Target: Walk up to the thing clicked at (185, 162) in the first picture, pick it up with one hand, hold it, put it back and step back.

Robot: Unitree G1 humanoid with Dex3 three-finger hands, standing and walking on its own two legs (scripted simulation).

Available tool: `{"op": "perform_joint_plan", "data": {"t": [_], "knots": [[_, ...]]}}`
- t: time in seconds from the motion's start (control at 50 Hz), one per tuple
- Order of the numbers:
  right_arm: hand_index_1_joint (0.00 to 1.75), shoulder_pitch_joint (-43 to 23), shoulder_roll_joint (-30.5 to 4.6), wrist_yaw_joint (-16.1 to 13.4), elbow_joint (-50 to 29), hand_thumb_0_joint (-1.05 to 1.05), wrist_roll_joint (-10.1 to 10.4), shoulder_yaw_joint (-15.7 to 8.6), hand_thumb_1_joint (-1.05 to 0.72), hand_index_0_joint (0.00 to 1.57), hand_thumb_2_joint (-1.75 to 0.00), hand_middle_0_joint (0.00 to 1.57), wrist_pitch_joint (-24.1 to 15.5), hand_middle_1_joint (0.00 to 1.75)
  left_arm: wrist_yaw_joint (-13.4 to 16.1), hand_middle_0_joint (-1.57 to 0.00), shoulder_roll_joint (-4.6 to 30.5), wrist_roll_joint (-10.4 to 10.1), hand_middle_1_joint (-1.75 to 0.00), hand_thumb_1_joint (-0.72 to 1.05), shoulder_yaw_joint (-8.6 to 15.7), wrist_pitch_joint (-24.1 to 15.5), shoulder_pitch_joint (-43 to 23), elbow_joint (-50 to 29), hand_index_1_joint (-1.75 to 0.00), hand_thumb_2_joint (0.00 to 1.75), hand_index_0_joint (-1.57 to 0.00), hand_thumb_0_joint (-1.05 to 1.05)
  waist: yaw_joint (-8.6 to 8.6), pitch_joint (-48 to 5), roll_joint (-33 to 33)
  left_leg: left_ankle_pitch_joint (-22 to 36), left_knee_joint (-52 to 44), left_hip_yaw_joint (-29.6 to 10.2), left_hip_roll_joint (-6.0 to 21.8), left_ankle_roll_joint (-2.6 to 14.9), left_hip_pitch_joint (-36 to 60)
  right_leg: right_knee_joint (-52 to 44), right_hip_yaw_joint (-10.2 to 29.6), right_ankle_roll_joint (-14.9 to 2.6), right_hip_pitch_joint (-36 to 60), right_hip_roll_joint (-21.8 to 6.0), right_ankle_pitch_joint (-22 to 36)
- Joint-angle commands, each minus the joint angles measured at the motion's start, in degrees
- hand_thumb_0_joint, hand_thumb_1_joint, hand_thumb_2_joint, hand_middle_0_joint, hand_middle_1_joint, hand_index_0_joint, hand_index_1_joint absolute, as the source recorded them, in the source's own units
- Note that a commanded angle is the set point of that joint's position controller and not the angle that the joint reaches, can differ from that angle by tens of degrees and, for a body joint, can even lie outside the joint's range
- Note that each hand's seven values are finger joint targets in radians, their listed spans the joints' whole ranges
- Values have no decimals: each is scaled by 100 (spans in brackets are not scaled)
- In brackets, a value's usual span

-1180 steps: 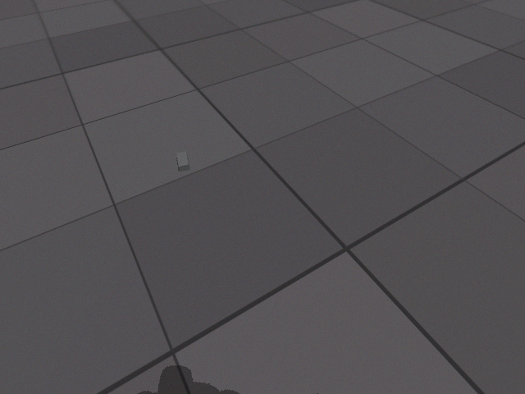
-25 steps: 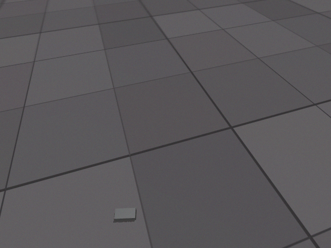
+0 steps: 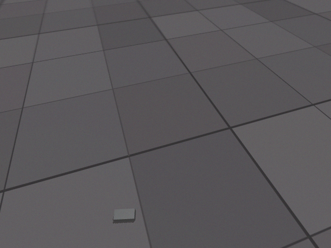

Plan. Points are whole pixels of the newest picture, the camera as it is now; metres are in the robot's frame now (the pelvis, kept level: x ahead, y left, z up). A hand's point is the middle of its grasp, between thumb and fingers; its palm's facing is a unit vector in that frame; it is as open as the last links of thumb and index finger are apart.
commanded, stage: stand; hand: left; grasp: from above
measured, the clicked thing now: (124, 215) +0.45 +0.27 -0.76
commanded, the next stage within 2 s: rise first in 0.62 s
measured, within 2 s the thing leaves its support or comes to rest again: neither
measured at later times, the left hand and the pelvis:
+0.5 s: hand out of the picture +0.07 +0.26 -0.16, palm faces -0.03 -0.94 -0.35, open 7.4 cm; pelvis +0.00 +0.00 +0.00, yaw +0 degrees
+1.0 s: hand out of the picture +0.16 +0.26 -0.17, palm faces -0.03 -0.93 -0.37, open 9.3 cm; pelvis -0.01 +0.01 -0.02, yaw +0 degrees
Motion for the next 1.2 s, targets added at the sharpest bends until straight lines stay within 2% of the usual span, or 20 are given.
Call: {"op": "perform_joint_plan", "data": {"t": [0.0,0.44,0.58,0.7,0.72,0.74,0.76,0.78,0.8,0.82,0.84,0.86,0.9,0.94,0.98,1.02,1.04,1.1,1.12,1.18], "knots": [[30,-201,-1195,-66,-340,0,-10,-244,-90,20,-90,20,-107,30,94,-20,1297,-13,-30,90,237,-123,-201,-337,-30,90,-20,0,-8,-500,-114,853,-191,-421,588,257,15,-268,610,-84,195,-787,1031],[30,-198,-1201,-66,-330,0,-7,-215,-90,20,-90,20,-100,30,82,-20,1277,-20,-30,90,255,-99,-147,-290,-30,90,-20,0,18,-292,-23,487,-307,-454,581,273,-83,-356,627,-57,21,-740,526],[30,-171,-1225,-75,-320,0,-13,-222,-90,20,-90,20,-105,30,86,-20,1261,-23,-30,90,245,-102,-168,-316,-30,90,-20,0,3,-425,-47,804,-216,-422,592,256,6,-283,636,-86,96,-773,903],[30,-210,-1226,-75,-305,0,-2,-219,-90,20,-90,20,-102,30,87,-23,1256,-23,-34,87,233,-94,-159,-296,-34,86,-23,0,7,-405,-91,776,-217,-437,604,266,19,-291,622,-76,90,-767,847],[30,-208,-253,-201,-1872,0,403,5,-98,20,-92,20,-406,30,167,-29,183,-333,-42,79,197,-620,-2170,-2307,-42,90,-25,0,-661,-25,236,-85,212,308,-280,244,-797,32,169,29,-1107,-72,278],[30,76,-397,-251,-1544,0,427,2,-93,20,-90,20,-408,30,202,-26,535,-316,-50,71,305,-542,-2596,-1893,-50,90,-23,0,-465,-230,-83,-180,273,268,-281,275,-826,52,80,57,-738,-81,39],[30,267,-626,-325,-1561,0,436,-137,-91,20,-90,20,-343,30,223,-26,1190,-162,-58,63,709,-343,-1502,-938,-58,88,-24,0,-278,-56,-187,-193,334,251,-252,268,-981,97,9,20,-797,-25,-124],[30,366,-607,-319,-1641,0,395,-219,-89,20,-89,20,-319,30,152,-24,1214,-33,-64,55,780,-222,-1295,-527,-65,86,-23,0,-266,-324,-465,-112,603,238,-282,295,-1158,251,19,29,-864,-37,-111],[30,375,-582,-330,-1808,0,380,-251,-89,20,-89,20,-332,30,70,-21,1344,84,-71,47,824,-197,-1767,-620,-71,88,-21,0,-234,-512,-534,-37,833,215,-279,327,-1334,491,20,37,-962,-45,13],[30,399,-597,-332,-1917,0,284,-353,-90,20,-90,20,-358,30,9,-21,1421,265,-77,39,947,-230,-1791,-541,-76,87,-21,0,-168,-982,-425,96,1052,217,-290,315,-1365,778,64,40,-908,-88,240],[30,619,-536,-321,-1947,0,231,-411,-91,20,-90,20,-370,30,-23,-20,1381,427,-84,31,1055,-160,-1338,-281,-82,86,-22,0,-112,-1251,-333,339,1263,189,-326,294,-1518,1017,71,23,-955,-103,501],[30,669,-524,-272,-2111,0,176,-484,-90,20,-90,20,-372,30,-62,-18,1329,569,-88,23,1161,-103,-931,-335,-85,85,-21,0,72,-1512,-63,480,1476,200,-368,257,-1678,1238,86,-13,-932,-109,589],[30,706,-432,-236,-2411,0,180,-495,-91,20,-90,20,-392,30,-34,-17,1185,688,-94,7,1199,48,-570,-678,-90,84,-21,0,186,-1731,90,630,1589,189,-395,217,-1716,1416,87,-29,-929,-80,644],[30,616,-419,-229,-2669,0,228,-525,-89,20,-89,20,-391,30,27,-15,1007,733,-97,-9,1129,313,-399,-1039,-94,87,-17,0,134,-1659,221,639,1531,158,-387,182,-1700,1357,50,-42,-1066,-42,586],[30,551,-396,-202,-2919,0,258,-537,-89,20,-89,20,-384,30,64,-15,972,811,-96,-25,1125,607,-416,-1333,-95,90,-16,0,49,-1643,-57,606,1644,110,-330,205,-1829,1440,-10,-34,-1219,-4,500],[30,411,-367,-175,-3115,0,244,-511,-90,20,-90,20,-408,30,104,-14,1021,868,-99,-41,1117,786,-634,-1728,-99,93,-15,0,-1,-1366,-96,273,1850,93,-295,204,-2147,1593,-22,-30,-1645,13,116],[30,455,-331,-167,-3159,0,235,-510,-89,20,-89,20,-443,30,106,-13,848,866,-101,-47,1042,830,-594,-1821,-100,94,-13,0,-43,-1340,-86,165,1969,86,-265,197,-2239,1738,-37,-32,-1853,29,-13],[30,683,-299,-151,-3161,0,197,-553,-88,20,-89,20,-546,30,141,-8,840,963,-106,-53,1119,884,-360,-2169,-105,96,-9,0,-65,-1540,26,71,2411,52,-228,188,-2528,2223,-51,-18,-2245,37,-121],[30,606,-274,-142,-3376,0,186,-563,-88,20,-89,20,-604,30,146,-8,875,989,-106,-54,1092,818,-656,-2821,-106,97,-8,0,-78,-1847,151,198,2595,40,-229,185,-2539,2402,-34,-19,-2303,9,10],[30,723,-234,-157,-3411,0,172,-582,-90,20,-90,20,-679,30,160,-8,798,1125,-106,-57,1093,868,-109,-3026,-106,99,-8,0,-119,-1980,130,204,3008,36,-222,204,-2845,2775,7,3,-2588,-17,57]]}}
